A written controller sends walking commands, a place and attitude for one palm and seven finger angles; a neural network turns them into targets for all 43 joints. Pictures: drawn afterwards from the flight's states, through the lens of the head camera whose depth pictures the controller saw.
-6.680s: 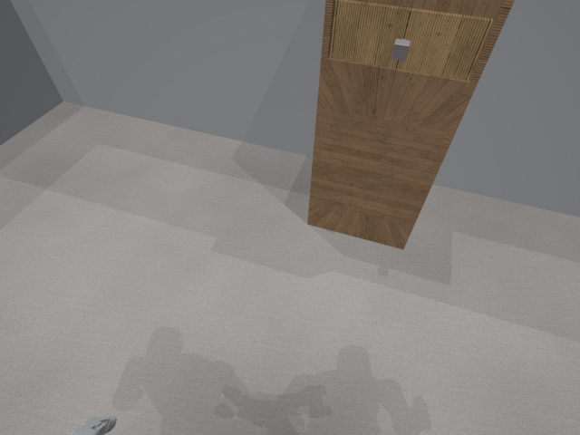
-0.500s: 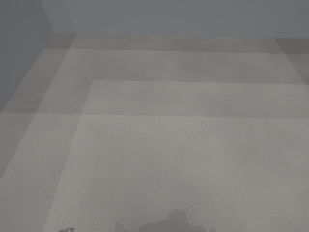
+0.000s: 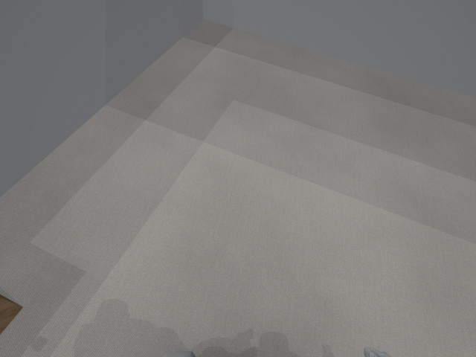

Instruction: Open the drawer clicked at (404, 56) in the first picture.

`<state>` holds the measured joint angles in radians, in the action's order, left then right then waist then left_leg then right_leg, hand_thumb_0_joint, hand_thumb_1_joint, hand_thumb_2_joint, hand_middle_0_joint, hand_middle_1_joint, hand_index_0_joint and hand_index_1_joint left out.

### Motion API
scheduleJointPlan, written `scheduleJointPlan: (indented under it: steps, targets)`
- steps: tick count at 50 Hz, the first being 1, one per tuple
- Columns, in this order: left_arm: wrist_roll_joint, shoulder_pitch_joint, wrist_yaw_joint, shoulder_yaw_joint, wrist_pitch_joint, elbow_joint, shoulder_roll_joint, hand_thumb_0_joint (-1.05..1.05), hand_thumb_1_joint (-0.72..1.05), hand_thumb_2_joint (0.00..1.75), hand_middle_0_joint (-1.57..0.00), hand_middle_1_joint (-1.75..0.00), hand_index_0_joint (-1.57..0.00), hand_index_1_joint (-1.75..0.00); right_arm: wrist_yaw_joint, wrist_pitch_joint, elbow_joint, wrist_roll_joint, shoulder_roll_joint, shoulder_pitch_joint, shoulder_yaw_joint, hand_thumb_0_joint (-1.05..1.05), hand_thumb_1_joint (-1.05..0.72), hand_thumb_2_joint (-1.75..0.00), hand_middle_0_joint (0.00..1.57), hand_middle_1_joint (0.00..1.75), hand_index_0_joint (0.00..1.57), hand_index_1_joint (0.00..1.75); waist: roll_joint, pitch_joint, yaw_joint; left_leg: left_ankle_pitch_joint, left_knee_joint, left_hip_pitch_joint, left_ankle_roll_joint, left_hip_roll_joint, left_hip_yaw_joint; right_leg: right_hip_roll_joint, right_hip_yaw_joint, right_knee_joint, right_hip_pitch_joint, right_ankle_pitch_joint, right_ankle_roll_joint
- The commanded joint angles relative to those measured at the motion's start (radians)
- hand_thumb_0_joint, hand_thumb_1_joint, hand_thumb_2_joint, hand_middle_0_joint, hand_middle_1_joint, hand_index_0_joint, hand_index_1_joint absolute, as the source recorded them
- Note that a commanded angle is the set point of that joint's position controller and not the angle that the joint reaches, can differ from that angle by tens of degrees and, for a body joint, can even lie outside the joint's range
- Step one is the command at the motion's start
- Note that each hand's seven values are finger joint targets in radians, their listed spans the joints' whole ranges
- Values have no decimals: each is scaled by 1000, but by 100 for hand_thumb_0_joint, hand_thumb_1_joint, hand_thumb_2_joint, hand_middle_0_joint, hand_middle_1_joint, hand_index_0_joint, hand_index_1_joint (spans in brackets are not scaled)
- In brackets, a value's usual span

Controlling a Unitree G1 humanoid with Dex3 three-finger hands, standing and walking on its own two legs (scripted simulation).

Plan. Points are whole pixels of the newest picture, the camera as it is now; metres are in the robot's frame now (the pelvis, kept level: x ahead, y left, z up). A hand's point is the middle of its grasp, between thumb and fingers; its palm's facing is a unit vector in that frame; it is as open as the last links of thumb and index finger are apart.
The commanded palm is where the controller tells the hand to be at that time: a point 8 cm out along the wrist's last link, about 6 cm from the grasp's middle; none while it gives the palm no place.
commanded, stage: turn to face it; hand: left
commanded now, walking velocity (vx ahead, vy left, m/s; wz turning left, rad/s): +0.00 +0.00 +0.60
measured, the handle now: out of the picture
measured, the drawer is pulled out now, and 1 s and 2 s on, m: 0.00 0.00 0.00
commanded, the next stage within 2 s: take the last steps up to it in 1.84 s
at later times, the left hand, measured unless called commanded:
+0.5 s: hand out of the picture +0.06 +0.19 -0.12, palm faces +0.29 -0.92 -0.27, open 7.3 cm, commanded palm none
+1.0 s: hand out of the picture -0.13 +0.24 -0.16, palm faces +0.60 -0.76 -0.24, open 7.4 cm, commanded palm none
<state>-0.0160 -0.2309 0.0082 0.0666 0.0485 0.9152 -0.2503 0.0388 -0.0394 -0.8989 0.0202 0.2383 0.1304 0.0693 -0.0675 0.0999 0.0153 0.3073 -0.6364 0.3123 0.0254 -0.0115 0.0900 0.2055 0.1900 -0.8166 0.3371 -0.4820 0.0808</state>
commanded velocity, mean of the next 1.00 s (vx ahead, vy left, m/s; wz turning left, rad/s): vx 0.00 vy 0.00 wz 0.60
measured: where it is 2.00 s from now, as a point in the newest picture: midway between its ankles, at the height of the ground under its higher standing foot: outside the picture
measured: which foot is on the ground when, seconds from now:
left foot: down 0.00-0.42, up 0.44-0.78, down 0.80-1.00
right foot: up 0.00-0.40, down 0.42-0.82, up 0.84-1.00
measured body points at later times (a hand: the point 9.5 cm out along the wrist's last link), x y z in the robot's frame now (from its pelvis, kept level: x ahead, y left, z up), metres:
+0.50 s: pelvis -0.01 -0.03 +0.01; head +0.02 -0.05 +0.46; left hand +0.04 +0.24 -0.10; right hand +0.11 -0.27 -0.14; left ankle -0.03 +0.10 -0.67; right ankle +0.02 -0.14 -0.72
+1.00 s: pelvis -0.05 +0.02 +0.02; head -0.04 +0.07 +0.46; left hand -0.16 +0.28 -0.14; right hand +0.18 -0.14 -0.10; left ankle -0.08 +0.10 -0.72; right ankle +0.03 -0.13 -0.63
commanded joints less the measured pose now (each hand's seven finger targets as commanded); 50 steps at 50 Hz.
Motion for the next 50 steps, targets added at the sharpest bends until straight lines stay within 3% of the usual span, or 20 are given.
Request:
scheduleJointPlan:
  steps: [1,3,5,14,18,19,20,21,22,24,26,35,38,39,40,41,42,43,46,50]
  targets:
    - [3,122,10,24,-21,-131,-89,0,90,90,-20,-30,-20,-30,-45,27,35,0,239,141,59,0,-90,-90,20,30,20,30,299,-182,-93,-527,263,-248,167,-329,-400,-56,-175,-373,301,-50,11]
    - [0,77,0,29,-22,-98,-87,0,90,90,-20,-30,-20,-30,-46,32,62,3,192,50,40,0,-90,-90,20,30,20,30,226,-145,-42,-499,274,-181,123,-241,-307,-71,-177,-348,244,55,14]
    - [2,57,1,28,-18,-89,-89,0,90,90,-20,-30,-20,-30,-45,33,65,1,189,43,36,0,-90,-90,20,30,20,30,213,-150,-36,-470,286,-168,123,-218,-296,-88,-177,-294,200,75,17]
    - [9,113,13,18,-23,-132,-69,0,90,90,-20,-30,-20,-30,-40,17,54,7,201,87,54,0,-90,-90,20,30,20,30,207,-150,-57,-409,273,-145,152,-204,-457,-156,-189,-18,92,38,8]
    - [14,3,19,21,-37,-116,-78,0,90,90,-20,-30,-20,-30,-36,9,73,2,192,38,60,0,-90,-90,20,30,20,30,203,-173,-2,-368,196,-14,104,-141,-472,-188,-166,301,-150,190,-11]
    - [11,-31,23,28,-46,-112,-109,0,90,90,-20,-30,-20,-30,-32,9,76,-5,164,42,57,0,-90,-90,20,30,20,30,133,-185,16,-257,131,83,54,-89,-444,-139,-204,451,-280,258,-23]
    - [-7,-50,32,46,-56,-115,-198,0,90,90,-20,-30,-20,-30,-26,9,92,-14,91,70,46,0,-90,-90,20,30,20,30,-134,-186,23,44,-75,290,-29,39,-281,117,-457,575,-411,190,-103]
    - [-9,-20,32,46,-51,-136,-252,0,90,90,-20,-30,-20,-30,-26,7,110,-5,96,63,49,0,-90,-90,20,30,20,30,-199,-159,19,270,-310,318,-71,95,-171,314,-591,595,-285,264,-212]
    - [-2,10,35,46,-54,-143,-208,0,90,90,-20,-30,-20,-30,-25,-4,99,7,129,45,57,0,-90,-90,20,30,20,30,-166,-138,11,254,-438,288,-60,40,-204,277,-532,583,-192,268,-231]
    - [-2,101,29,25,-55,-151,-147,0,90,90,-20,-30,-20,-30,-13,-16,58,7,114,65,55,0,-90,-90,20,30,20,30,-86,-66,-38,128,-579,283,-74,8,-164,161,-364,547,-124,298,-201]
    - [-5,119,28,14,-58,-151,-115,0,90,90,-20,-30,-20,-30,-4,-22,40,3,97,92,50,0,-90,-90,20,30,20,30,-88,-55,-57,62,-598,269,-90,-5,-130,106,-234,517,-118,376,-175]
    - [-16,-31,23,38,-46,-87,-200,0,90,90,-20,-30,-20,-30,-2,-9,76,-9,74,-36,18,0,-90,-90,20,30,20,30,-163,-114,31,149,-166,126,-96,-8,3,164,-129,410,-249,624,-201]
    - [-9,-24,17,45,-36,-76,-203,0,90,90,-20,-30,-20,-30,-8,5,65,-8,91,30,19,0,-90,-90,20,30,20,30,-146,-158,-3,9,70,-21,-77,8,36,149,-54,284,-228,639,-137]
    - [-1,-25,14,44,-30,-81,-189,0,90,90,-20,-30,-20,-30,-8,13,54,-6,126,76,29,0,-90,-90,20,30,20,30,-68,-188,-33,-119,200,-155,-60,-9,3,130,-28,178,-142,571,-93]
    - [5,-35,8,40,-24,-108,-139,0,90,90,-20,-30,-20,-30,-12,25,52,0,236,132,55,0,-90,-90,20,30,20,30,189,-232,-66,-360,253,-338,29,-215,-273,28,14,-30,92,260,-18]
    - [2,34,4,12,-23,-154,-80,0,90,90,-20,-30,-20,-30,-17,22,43,-4,320,205,72,0,-90,-90,20,30,20,30,383,-221,-106,-684,269,-367,143,-406,-480,-62,-32,-220,268,-203,23]
    - [-5,97,18,15,-10,-150,-100,0,90,90,-20,-30,-20,-30,-30,25,7,-4,294,246,70,0,-90,-90,20,30,20,30,335,-239,-134,-594,272,-312,160,-392,-479,-61,-147,-322,266,-173,7]
    - [1,124,16,21,-12,-143,-92,0,90,90,-20,-30,-20,-30,-42,24,18,-1,274,197,63,0,-90,-90,20,30,20,30,327,-182,-113,-501,280,-253,156,-343,-457,-61,-175,-363,293,-102,4]
    - [-2,49,-1,29,-18,-86,-105,0,90,90,-20,-30,-20,-30,-46,32,61,0,195,45,34,0,-90,-90,20,30,20,30,222,-144,-34,-431,298,-181,113,-224,-323,-69,-179,-361,236,83,10]
    - [-1,47,5,28,-17,-79,-108,0,90,90,-20,-30,-20,-30,-47,35,54,-3,189,77,33,0,-90,-90,20,30,20,30,188,-159,-41,-458,306,-218,121,-204,-346,-93,-192,-306,219,118,25]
